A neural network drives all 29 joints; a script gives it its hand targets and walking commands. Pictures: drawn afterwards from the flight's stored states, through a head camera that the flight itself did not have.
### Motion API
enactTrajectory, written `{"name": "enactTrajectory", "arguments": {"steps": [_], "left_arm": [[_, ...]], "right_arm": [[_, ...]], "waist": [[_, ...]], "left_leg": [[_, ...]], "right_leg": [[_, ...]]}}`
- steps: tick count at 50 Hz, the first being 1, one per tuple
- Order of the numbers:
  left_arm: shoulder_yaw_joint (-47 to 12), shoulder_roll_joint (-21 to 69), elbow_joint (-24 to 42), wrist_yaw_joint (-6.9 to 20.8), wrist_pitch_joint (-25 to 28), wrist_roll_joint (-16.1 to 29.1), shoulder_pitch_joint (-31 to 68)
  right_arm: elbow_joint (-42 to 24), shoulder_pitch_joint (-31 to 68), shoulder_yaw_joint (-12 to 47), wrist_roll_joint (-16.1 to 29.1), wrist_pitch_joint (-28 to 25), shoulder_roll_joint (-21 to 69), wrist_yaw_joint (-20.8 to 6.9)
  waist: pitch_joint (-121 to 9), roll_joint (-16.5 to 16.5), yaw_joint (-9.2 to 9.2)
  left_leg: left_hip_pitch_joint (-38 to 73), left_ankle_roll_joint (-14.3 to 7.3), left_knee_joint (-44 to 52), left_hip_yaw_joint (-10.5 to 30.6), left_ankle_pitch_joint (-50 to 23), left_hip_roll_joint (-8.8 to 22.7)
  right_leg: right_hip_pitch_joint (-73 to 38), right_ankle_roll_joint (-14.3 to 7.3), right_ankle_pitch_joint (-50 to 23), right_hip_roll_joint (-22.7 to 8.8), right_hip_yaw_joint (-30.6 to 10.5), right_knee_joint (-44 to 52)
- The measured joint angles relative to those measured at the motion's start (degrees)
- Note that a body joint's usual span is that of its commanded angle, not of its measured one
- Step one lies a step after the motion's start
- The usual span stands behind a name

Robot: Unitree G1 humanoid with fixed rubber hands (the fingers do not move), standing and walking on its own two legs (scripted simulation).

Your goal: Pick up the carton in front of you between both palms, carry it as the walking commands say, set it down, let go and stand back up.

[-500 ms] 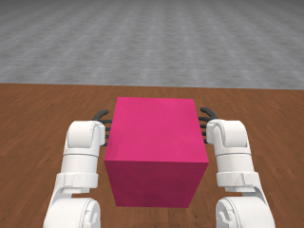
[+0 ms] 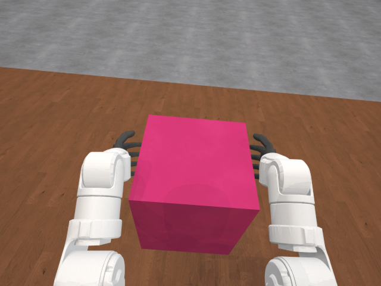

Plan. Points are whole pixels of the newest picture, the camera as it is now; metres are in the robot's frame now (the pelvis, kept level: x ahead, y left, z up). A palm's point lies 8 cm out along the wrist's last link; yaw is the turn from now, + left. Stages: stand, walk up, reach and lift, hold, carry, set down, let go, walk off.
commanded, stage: carry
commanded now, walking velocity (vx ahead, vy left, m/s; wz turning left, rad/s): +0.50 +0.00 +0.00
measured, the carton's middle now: (190, 188) +0.34 +0.01 +0.01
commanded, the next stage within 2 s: none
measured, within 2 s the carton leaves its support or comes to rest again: neither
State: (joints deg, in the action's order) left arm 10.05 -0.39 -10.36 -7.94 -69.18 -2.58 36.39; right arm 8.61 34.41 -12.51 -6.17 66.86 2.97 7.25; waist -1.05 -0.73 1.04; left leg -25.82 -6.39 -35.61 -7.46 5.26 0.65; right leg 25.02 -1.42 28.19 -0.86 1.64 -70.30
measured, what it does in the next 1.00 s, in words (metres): goes down: right foot 0.04 m lower, then left foot 0.05 m lower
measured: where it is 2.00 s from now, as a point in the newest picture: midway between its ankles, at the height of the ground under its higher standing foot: (184, 157)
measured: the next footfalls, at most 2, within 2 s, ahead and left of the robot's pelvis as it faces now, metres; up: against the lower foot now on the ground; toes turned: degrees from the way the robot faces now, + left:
right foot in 0.36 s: +0.36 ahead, -0.08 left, -0.04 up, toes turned -5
left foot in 0.86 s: +0.68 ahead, +0.08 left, -0.09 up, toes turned +4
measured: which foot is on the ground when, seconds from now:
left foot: down 0.00-0.34, up 0.36-0.84, down 0.86-1.00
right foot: up 0.00-0.34, down 0.36-0.86, up 0.88-1.00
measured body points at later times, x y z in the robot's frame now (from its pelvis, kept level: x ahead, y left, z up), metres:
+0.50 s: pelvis +0.29 -0.03 -0.05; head +0.30 -0.03 +0.40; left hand +0.65 +0.12 +0.06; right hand +0.66 -0.18 +0.06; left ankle +0.20 +0.09 -0.68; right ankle +0.33 -0.08 -0.77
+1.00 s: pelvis +0.59 +0.03 -0.09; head +0.61 +0.04 +0.35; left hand +0.95 +0.19 -0.02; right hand +0.95 -0.12 -0.01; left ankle +0.65 +0.08 -0.82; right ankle +0.47 -0.09 -0.72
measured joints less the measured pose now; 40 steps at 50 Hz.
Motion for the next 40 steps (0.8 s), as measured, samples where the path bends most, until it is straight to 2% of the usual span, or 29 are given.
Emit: {"name": "enactTrajectory", "arguments": {"steps": [5, 9, 14, 17, 18, 20, 22, 24, 29, 32, 36, 40], "left_arm": [[-0.7, 1.1, 3.9, -0.1, 0.9, -0.5, -1.1], [0.1, 2.5, 8.0, -0.1, 2.1, -1.3, -2.6], [1.0, 2.9, 12.5, 0.0, 1.7, -1.7, -3.3], [1.4, 2.8, 11.9, 0.1, 1.0, -2.0, -2.0], [1.4, 2.8, 10.8, 0.1, 0.9, -2.3, -1.1], [1.3, 3.1, 7.9, 0.2, 1.4, -3.1, 0.2], [1.1, 3.0, 5.2, 0.2, 0.6, -3.2, 0.5], [1.2, 2.8, 4.1, 0.1, -0.6, -2.8, -0.2], [1.5, 2.2, 4.8, -0.1, -1.0, -1.5, -1.5], [1.5, 2.1, 5.6, -0.3, -0.4, -0.9, -1.4], [1.1, 2.0, 6.5, -0.4, 0.4, -0.4, -0.6], [0.7, 2.3, 4.9, -0.4, 1.0, -0.7, 0.1]], "right_arm": [[-5.0, -2.3, -0.1, 1.4, -0.7, -0.1, 0.4], [-7.8, -3.0, -0.2, 2.3, -2.1, 0.1, 0.5], [-9.7, -1.9, 0.8, 3.0, -2.2, -0.1, 0.8], [-8.6, -0.1, 1.2, 3.2, -1.3, -1.1, 0.7], [-7.6, 0.8, 1.3, 3.4, -0.9, -1.9, 0.7], [-4.5, 2.7, 1.6, 4.2, -0.6, -3.8, 0.6], [-2.0, 3.0, 1.6, 4.7, 0.5, -4.4, 0.6], [-0.3, 3.2, 1.8, 4.6, 1.7, -4.3, 0.8], [-0.1, 3.3, 2.1, 3.7, 2.5, -3.4, 0.9], [-1.9, 2.9, 1.7, 3.1, 2.1, -2.8, 0.9], [-5.0, 2.3, 0.8, 2.6, 2.1, -2.3, 0.8], [-5.2, 1.8, -0.1, 1.7, 2.0, -2.2, 0.2]], "waist": [[2.7, 0.0, -1.54], [2.8, -0.1, -2.77], [0.9, -0.5, -3.83], [-1.4, -0.5, -4.08], [-2.4, -0.5, -4.05], [-2.6, 2.2, -2.97], [-2.6, 1.8, -2.29], [-2.3, 1.2, -1.65], [-0.5, 0.9, 0.21], [0.2, 1.1, 1.16], [0.1, 1.5, 1.89], [-1.9, 1.9, 2.30]], "left_leg": [[4.2, -0.6, 2.3, -0.3, 2.8, -0.7], [8.3, -0.1, 3.7, -0.4, 6.0, -1.4], [13.8, 1.2, 1.6, -0.6, 13.2, -2.2], [16.0, 2.1, -6.0, -0.6, 20.9, -2.4], [15.4, 2.4, -11.2, -0.7, 23.3, -2.2], [10.8, 3.2, -24.1, 2.6, 26.4, -1.2], [5.1, 3.4, -33.7, 4.6, 27.3, -1.9], [-0.4, 3.7, -36.2, 5.0, 25.4, -1.0], [-10.4, 5.2, -27.4, 6.1, 16.5, 3.0], [-13.5, 5.6, -20.0, 6.8, 9.7, 4.0], [-13.3, 5.1, -7.9, 6.5, -1.9, 3.3], [-8.4, 3.8, 5.8, 4.0, -12.8, 1.0]], "right_leg": [[10.4, 0.5, -6.8, -2.2, 0.2, 9.4], [13.7, 0.6, -16.8, -2.7, 0.0, 20.4], [9.8, -0.5, -32.3, -1.0, 1.8, 37.3], [3.1, -1.7, -39.2, 0.5, 4.6, 46.2], [1.1, -3.2, -37.4, 0.6, 5.1, 46.1], [2.9, -5.2, -28.4, 2.3, 5.9, 38.2], [2.7, -5.2, -24.8, 2.1, 6.1, 34.7], [1.1, -4.9, -23.1, 2.0, 6.0, 34.6], [-4.3, -4.9, -20.2, 2.4, 5.9, 37.6], [-7.8, -4.4, -18.2, 2.5, 5.7, 39.2], [-12.8, -3.2, -14.4, 2.5, 5.5, 40.5], [-17.4, -1.6, -7.6, 2.6, 5.4, 38.1]]}}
